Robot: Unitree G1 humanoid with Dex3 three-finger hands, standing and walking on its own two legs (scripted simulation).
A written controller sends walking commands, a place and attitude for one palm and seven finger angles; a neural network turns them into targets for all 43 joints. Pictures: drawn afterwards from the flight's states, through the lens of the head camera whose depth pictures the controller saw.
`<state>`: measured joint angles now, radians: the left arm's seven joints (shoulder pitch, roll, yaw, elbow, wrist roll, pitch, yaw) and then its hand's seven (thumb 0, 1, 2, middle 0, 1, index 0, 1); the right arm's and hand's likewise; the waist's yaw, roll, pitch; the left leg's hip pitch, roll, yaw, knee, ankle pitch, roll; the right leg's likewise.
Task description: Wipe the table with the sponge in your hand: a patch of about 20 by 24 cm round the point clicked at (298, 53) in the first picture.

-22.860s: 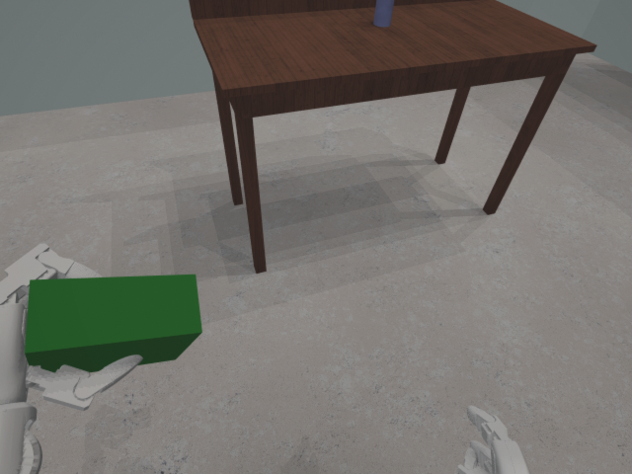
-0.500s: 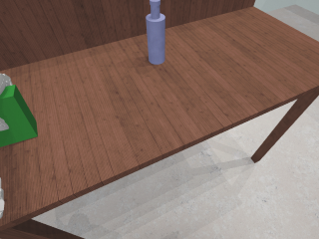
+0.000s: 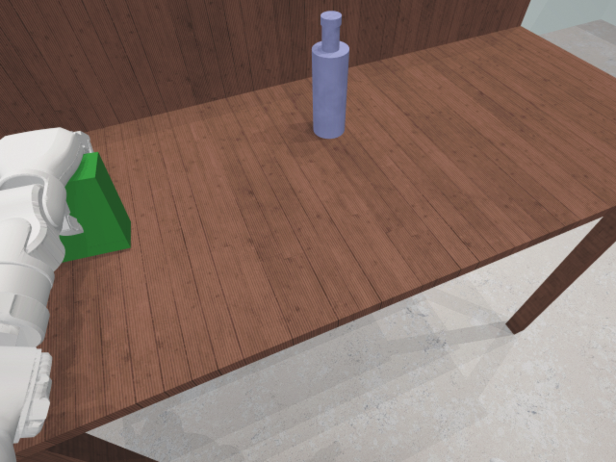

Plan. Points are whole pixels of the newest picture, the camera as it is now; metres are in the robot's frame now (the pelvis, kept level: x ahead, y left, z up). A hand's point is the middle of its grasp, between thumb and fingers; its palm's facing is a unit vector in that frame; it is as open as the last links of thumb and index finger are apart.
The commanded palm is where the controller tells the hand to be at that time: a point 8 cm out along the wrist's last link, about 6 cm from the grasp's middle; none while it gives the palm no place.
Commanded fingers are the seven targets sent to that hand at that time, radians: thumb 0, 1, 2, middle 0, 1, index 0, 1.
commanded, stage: slide across to the middle lane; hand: left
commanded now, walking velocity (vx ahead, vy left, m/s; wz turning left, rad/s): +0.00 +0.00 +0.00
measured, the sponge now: (76, 222) +0.39 +0.36 +0.08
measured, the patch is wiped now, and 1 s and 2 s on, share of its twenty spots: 0.40 0.50 0.70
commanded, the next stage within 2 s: wipe back along the middle lane in 0.24 s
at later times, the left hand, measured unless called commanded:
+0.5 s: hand (92, 187) +0.41 +0.32 +0.13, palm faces -0.07 +0.02 -1.00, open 10.1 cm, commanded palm +0.39 +0.30 +0.18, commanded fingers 0.00 0.10 1.30 -1.20 -1.60 -1.20 -1.60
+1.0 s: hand (102, 216) +0.37 +0.29 +0.13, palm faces +0.00 +0.01 -1.00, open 10.1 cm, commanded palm +0.34 +0.27 +0.16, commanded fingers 0.00 0.10 1.30 -1.20 -1.60 -1.20 -1.60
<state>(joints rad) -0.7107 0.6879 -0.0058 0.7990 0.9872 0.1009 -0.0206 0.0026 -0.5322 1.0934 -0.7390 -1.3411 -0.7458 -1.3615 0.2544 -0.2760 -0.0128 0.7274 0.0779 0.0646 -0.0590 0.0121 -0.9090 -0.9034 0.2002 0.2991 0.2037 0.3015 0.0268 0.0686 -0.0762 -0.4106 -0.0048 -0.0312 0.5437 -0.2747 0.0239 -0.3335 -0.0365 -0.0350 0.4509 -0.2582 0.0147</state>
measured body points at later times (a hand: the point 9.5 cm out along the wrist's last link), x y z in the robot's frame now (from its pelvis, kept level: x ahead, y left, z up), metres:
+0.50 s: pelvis +0.02 -0.01 +0.00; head +0.05 -0.04 +0.45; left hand +0.41 +0.31 +0.19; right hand +0.15 -0.28 -0.12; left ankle -0.01 +0.10 -0.74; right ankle -0.03 -0.15 -0.74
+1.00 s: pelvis +0.00 -0.02 +0.00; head +0.01 -0.05 +0.45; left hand +0.36 +0.28 +0.18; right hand +0.19 -0.26 -0.11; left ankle -0.01 +0.10 -0.74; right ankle -0.03 -0.15 -0.74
